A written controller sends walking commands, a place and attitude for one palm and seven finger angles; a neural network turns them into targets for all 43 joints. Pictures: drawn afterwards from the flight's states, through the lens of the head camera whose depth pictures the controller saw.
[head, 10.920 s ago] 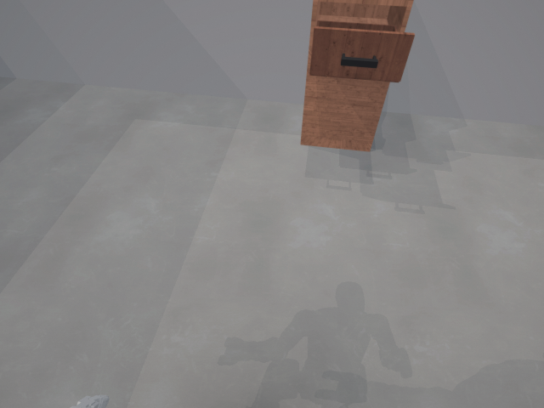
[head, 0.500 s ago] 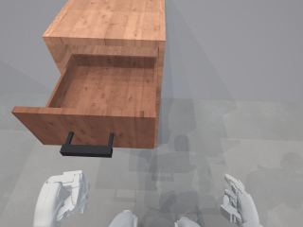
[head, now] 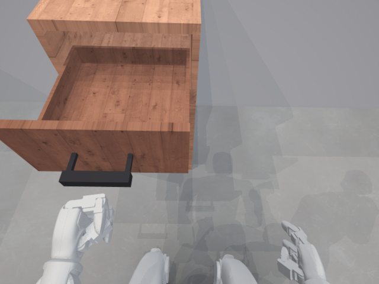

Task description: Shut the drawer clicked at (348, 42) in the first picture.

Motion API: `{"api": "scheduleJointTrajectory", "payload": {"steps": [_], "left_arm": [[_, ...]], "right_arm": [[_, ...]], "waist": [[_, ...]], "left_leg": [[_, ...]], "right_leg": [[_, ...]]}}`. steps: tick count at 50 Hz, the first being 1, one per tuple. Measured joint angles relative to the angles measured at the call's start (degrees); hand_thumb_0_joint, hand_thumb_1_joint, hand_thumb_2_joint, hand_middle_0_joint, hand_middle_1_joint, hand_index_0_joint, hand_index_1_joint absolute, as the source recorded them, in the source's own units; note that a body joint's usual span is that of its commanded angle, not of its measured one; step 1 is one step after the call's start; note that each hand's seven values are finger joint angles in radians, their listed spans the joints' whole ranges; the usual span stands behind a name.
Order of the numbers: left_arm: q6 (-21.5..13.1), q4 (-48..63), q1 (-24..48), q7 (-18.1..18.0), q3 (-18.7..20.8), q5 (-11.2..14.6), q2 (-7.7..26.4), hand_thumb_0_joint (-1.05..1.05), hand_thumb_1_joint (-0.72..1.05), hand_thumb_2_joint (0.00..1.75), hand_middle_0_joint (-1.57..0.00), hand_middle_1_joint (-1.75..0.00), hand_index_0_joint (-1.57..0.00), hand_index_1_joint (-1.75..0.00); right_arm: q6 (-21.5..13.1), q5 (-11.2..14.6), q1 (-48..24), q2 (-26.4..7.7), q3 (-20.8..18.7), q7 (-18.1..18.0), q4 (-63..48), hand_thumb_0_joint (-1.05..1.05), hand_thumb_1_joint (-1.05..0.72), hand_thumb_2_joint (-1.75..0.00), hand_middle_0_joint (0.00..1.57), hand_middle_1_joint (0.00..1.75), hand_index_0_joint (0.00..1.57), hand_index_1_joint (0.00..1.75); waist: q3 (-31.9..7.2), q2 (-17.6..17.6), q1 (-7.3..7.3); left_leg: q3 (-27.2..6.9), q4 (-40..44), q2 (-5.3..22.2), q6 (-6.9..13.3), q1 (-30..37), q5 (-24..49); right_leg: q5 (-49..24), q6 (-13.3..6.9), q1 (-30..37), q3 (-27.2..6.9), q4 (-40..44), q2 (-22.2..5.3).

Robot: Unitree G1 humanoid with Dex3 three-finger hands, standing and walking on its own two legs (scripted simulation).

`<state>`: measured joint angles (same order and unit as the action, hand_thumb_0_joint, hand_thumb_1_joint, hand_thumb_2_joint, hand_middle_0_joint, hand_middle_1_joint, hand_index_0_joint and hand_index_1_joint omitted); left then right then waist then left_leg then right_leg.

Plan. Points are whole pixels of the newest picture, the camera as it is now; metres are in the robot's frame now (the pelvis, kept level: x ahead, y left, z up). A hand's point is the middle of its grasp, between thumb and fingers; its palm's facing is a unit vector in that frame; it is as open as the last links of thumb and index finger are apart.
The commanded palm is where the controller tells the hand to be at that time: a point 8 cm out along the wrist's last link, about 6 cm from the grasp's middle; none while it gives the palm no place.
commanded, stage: bring the fist close to the handle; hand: left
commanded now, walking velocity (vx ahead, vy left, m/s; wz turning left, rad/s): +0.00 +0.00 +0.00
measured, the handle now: (99, 168) +0.34 +0.21 +0.03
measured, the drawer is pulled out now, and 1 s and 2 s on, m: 0.30 0.30 0.17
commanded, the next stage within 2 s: push the drawer shut in 0.52 s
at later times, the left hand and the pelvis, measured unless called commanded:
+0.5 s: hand (116, 217) +0.24 +0.15 +0.03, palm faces +0.02 -1.00 -0.04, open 3.3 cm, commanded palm +0.22 +0.21 +0.03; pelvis +0.00 +0.00 -0.01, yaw +0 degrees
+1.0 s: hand (115, 207) +0.26 +0.16 +0.02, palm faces +0.00 -1.00 -0.06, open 3.0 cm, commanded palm +0.27 +0.21 +0.03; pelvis -0.01 +0.00 -0.01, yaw +0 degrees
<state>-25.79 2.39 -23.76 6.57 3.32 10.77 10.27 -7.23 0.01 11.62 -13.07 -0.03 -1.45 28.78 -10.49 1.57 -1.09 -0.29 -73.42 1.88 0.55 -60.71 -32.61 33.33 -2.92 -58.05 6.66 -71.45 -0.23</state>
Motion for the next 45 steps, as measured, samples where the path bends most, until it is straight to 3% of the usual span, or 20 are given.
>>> {"api": "scheduleJointTrajectory", "payload": {"steps": [12, 20, 34, 45], "left_arm": [[0.2, -2.8, 5.6, -1.2, -0.7, -1.0, 0.0, 0.01, 0.9, 0.9, -1.4, -1.6, -1.4, -1.6], [1.2, -1.3, 4.0, -2.1, -1.0, -1.0, -0.2, 0.01, 0.9, 0.9, -1.4, -1.6, -1.4, -1.6], [-0.5, -1.2, 3.1, -2.9, -2.2, -2.0, -0.5, 0.01, 0.9, 0.9, -1.4, -1.6, -1.4, -1.6], [0.2, -6.2, 10.4, -1.2, -0.2, -1.0, 1.2, 0.0, 0.89, 0.92, -1.4, -1.6, -1.4, -1.6]], "right_arm": [[1.5, -0.3, -0.9, -0.1, 0.4, 0.8, -0.4, 0.02, -0.9, -0.9, 0.21, 0.3, 0.2, 0.3], [2.8, -0.1, -0.2, 0.2, 0.7, 0.9, -0.8, 0.02, -0.9, -0.9, 0.21, 0.3, 0.2, 0.3], [3.0, -0.3, -0.6, -0.2, 0.3, 0.9, -1.3, 0.02, -0.9, -0.9, 0.21, 0.3, 0.2, 0.3], [3.0, -0.1, -1.2, -0.7, 0.8, 0.4, 0.3, 0.02, -0.9, -0.9, 0.21, 0.3, 0.2, 0.3]], "waist": [[-0.2, -0.1, 0.08], [-0.3, 0.2, 0.02], [-0.5, -0.1, 0.06], [0.1, 0.1, 0.34]], "left_leg": [[0.2, -3.1, -0.1, 0.2, -4.2, -0.8], [0.4, -1.5, -0.2, 0.3, -3.0, -0.3], [0.3, -1.9, -0.3, 0.3, -3.2, -0.6], [-0.4, -2.6, -0.3, 0.0, -4.3, -0.4]], "right_leg": [[0.9, 0.0, -4.3, -0.2, -3.2, -0.2], [0.4, 0.3, -3.1, -0.5, -1.7, -0.3], [0.7, 0.2, -3.4, -0.4, -2.3, -0.3], [0.6, -0.1, -4.1, 0.3, -2.7, -0.3]]}}
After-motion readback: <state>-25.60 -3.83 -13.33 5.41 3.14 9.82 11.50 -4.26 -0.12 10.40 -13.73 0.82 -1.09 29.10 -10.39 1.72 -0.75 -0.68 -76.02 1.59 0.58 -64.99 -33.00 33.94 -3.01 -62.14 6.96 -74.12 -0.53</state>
